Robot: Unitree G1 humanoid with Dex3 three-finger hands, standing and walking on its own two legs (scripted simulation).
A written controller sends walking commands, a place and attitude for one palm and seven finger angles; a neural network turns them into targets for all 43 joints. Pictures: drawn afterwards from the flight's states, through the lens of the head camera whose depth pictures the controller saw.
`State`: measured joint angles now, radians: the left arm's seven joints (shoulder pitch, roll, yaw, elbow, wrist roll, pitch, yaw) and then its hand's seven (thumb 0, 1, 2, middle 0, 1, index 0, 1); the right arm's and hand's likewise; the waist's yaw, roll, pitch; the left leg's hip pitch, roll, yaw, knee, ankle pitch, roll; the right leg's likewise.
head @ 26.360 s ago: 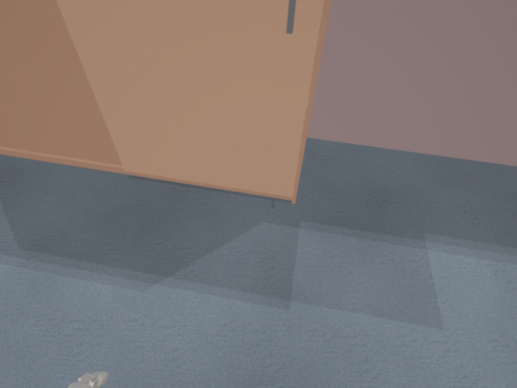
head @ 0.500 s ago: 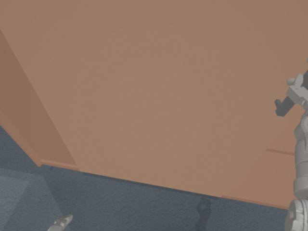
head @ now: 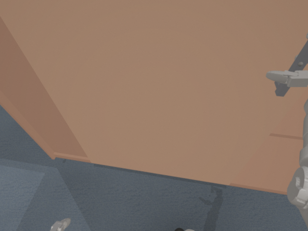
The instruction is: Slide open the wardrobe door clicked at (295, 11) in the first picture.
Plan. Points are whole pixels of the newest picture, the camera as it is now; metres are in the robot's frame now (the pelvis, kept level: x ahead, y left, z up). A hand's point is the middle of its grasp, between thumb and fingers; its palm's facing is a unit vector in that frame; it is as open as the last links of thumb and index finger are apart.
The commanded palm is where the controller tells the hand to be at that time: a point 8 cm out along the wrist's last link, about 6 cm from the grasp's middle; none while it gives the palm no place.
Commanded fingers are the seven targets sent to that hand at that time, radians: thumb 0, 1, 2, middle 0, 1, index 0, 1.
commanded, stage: loosen the grip on the handle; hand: right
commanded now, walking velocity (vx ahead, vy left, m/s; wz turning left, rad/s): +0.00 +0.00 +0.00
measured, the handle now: out of the picture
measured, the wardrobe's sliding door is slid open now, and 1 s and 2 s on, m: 0.59 0.59 0.59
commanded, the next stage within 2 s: slip the hand off the handle in 0.20 s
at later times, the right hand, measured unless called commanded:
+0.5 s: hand out of the picture +0.46 -0.32 +0.23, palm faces +0.46 +0.87 -0.16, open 14.7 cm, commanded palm +0.41 -0.35 +0.23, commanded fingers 0.00 0.55 -0.20 0.25 1.15 0.25 1.15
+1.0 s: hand out of the picture +0.43 -0.36 +0.24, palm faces +0.47 +0.86 -0.18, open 14.7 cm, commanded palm +0.38 -0.39 +0.23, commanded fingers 0.00 0.55 -0.20 0.25 1.15 0.25 1.15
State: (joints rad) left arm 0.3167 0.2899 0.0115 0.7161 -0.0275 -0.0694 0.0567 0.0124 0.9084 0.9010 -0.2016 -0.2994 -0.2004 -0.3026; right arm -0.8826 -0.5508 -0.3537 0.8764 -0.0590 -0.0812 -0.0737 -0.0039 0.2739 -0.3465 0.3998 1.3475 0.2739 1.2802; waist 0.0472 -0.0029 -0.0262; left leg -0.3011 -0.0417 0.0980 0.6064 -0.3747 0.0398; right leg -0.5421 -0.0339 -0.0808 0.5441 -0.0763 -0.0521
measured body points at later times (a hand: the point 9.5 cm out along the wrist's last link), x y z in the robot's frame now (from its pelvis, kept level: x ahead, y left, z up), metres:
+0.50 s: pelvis +0.01 -0.02 +0.00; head +0.02 -0.03 +0.45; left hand +0.09 +0.25 -0.10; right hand +0.43 -0.36 +0.24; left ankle -0.04 +0.09 -0.72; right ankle +0.13 -0.08 -0.72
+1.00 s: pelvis +0.02 -0.02 +0.00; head +0.04 -0.03 +0.45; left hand +0.11 +0.26 -0.09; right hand +0.40 -0.41 +0.25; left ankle -0.04 +0.09 -0.72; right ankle +0.13 -0.08 -0.72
